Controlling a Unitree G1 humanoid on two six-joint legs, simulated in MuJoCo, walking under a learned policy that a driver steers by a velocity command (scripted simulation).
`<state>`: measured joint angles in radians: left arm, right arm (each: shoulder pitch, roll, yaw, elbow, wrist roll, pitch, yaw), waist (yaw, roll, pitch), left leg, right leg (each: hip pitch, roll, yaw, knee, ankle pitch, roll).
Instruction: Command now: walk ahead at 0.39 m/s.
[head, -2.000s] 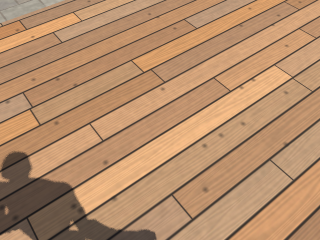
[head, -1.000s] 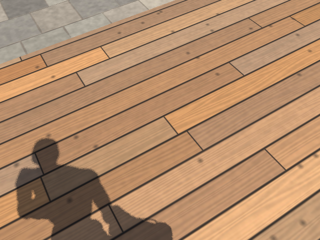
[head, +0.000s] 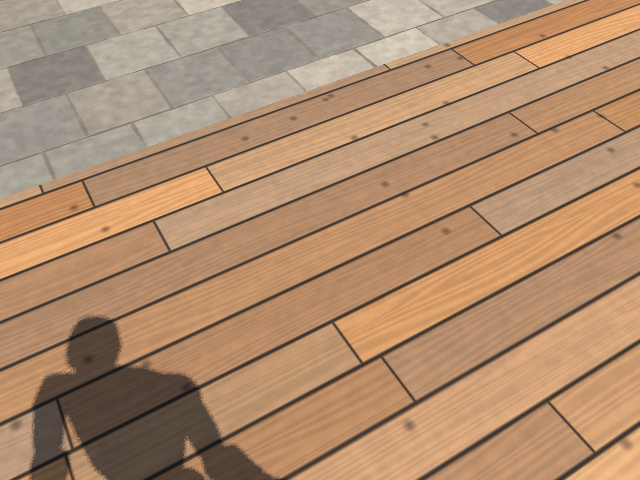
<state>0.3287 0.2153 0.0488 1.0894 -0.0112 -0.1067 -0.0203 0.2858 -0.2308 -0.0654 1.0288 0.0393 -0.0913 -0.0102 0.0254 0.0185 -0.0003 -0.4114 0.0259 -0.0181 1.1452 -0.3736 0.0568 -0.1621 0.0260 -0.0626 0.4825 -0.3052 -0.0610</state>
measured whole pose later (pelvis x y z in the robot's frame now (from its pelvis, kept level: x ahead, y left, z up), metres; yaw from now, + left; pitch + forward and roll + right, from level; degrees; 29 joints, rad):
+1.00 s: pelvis +0.52 -0.03 -0.01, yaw -17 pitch +2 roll +1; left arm 0.06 0.23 0.07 0.82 0.01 -0.06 -0.03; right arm 0.27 -0.27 -0.06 1.00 0.04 -0.08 -0.01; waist -0.03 0.00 0.07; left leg -0.25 0.04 0.02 1.16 -0.57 -0.02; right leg -0.46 0.00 -0.08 0.61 -0.18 -0.10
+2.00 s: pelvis +0.67 -0.07 +0.00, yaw +15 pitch +3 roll +0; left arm 0.15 0.28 0.08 0.86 0.03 -0.02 0.03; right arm 0.12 -0.33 -0.09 0.70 0.02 0.04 -0.03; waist 0.01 0.05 0.02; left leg -0.51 -0.12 -0.15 0.94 -0.47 0.00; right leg -0.28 0.01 0.02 0.49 -0.25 -0.01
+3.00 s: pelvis +0.97 +0.16 +0.00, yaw +43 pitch +1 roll -2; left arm 0.27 0.27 0.06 0.79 0.01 -0.10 -0.03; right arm 0.26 -0.29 -0.05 0.70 0.02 -0.06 -0.01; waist 0.02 0.05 0.03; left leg -0.55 0.06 -0.06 1.14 -0.33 0.02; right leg -0.24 0.06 -0.04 0.38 -0.17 -0.06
